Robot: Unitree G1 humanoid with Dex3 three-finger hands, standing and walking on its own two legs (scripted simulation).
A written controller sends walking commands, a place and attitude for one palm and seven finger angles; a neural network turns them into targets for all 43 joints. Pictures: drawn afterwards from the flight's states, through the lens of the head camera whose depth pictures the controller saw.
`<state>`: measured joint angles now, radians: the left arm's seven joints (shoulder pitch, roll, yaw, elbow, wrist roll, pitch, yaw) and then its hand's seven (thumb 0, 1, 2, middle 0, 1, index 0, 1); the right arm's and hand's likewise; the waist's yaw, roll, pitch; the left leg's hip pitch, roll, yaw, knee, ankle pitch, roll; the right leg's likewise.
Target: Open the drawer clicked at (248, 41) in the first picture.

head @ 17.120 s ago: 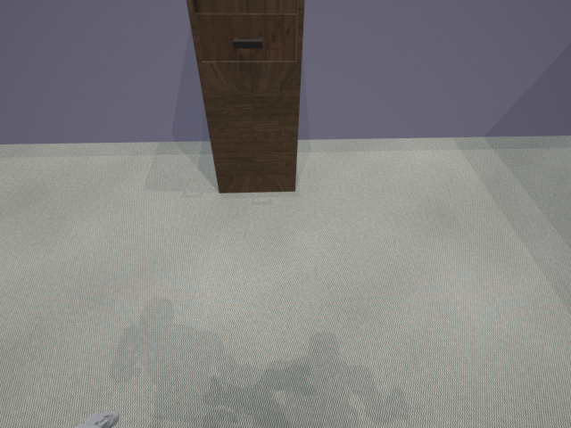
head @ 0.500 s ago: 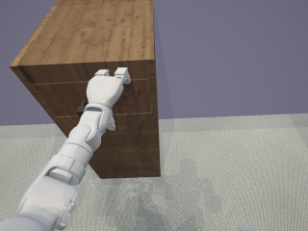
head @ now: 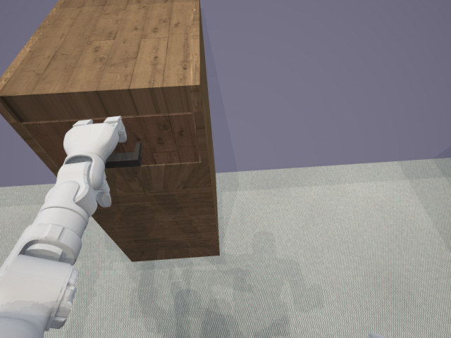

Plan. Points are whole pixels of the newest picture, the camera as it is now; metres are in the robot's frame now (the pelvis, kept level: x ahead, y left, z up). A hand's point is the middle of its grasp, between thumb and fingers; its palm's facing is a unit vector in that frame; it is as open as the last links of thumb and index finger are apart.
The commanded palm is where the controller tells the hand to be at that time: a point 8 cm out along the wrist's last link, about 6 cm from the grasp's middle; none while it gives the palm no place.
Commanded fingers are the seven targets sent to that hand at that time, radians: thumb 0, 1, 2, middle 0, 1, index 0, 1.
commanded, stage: lift the fingers back up to retry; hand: left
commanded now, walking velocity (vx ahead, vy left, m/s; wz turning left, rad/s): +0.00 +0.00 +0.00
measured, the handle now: (118, 153) +0.50 +0.23 +0.01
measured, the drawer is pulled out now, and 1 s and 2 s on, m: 0.00 0.00 0.00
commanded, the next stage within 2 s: re-aim the fingers above the handle in 0.22 s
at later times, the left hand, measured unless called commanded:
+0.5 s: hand (116, 150) +0.46 +0.21 +0.07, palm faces +0.00 -0.05 -1.00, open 13.6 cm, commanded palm +0.43 +0.23 +0.13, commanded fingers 0.00 -0.50 0.30 -0.30 -1.20 -0.30 -1.20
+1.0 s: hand (118, 147) +0.46 +0.20 +0.08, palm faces +0.08 -0.07 -0.99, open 13.6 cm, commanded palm +0.44 +0.23 +0.13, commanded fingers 0.00 -0.50 0.30 -0.30 -1.20 -0.30 -1.20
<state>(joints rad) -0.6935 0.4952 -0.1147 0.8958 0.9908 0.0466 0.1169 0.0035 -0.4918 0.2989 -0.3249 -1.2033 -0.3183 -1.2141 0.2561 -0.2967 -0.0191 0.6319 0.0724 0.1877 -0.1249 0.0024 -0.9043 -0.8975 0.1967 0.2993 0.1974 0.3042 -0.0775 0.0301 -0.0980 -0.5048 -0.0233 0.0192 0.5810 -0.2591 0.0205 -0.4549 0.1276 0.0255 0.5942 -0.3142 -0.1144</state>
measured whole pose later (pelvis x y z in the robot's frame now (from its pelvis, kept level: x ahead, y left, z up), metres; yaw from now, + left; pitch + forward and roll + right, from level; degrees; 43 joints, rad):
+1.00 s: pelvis +0.01 +0.05 -0.01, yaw +0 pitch +12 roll +0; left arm -0.74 0.31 -0.19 0.83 1.02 0.07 0.29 0.00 -0.49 0.30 -0.40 -1.27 -0.35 -1.23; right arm 0.26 -0.24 -0.04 0.70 0.04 0.20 -0.03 0.00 -0.91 -0.90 0.20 0.30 0.20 0.30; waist -0.05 0.06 -0.13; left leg -0.56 -0.07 0.03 0.65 -0.30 0.08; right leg -0.50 0.08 0.03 0.65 -0.36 -0.05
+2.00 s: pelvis +0.02 +0.03 +0.00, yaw +0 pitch +10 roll +1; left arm -0.46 0.35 -0.17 0.54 1.02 -0.04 0.21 0.00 -0.49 0.30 -0.32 -1.20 -0.32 -1.21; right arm 0.20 -0.24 -0.04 0.64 0.03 0.20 -0.05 0.00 -0.90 -0.90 0.20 0.30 0.20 0.30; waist 0.00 0.04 -0.12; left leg -0.47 -0.05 0.03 0.62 -0.32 0.05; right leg -0.42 0.10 0.03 0.63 -0.38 -0.09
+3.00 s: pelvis +0.00 +0.05 -0.02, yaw +0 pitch +14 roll -1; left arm -0.61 0.32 -0.15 0.78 1.07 0.02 0.37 0.00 -0.49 0.30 -0.32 -1.20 -0.31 -1.20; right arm 0.23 -0.24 -0.06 0.66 0.02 0.18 -0.01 0.00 -0.91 -0.90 0.20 0.30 0.20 0.30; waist -0.04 0.04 -0.15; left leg -0.67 -0.06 0.03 0.75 -0.34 0.07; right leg -0.60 0.09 0.02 0.75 -0.39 -0.06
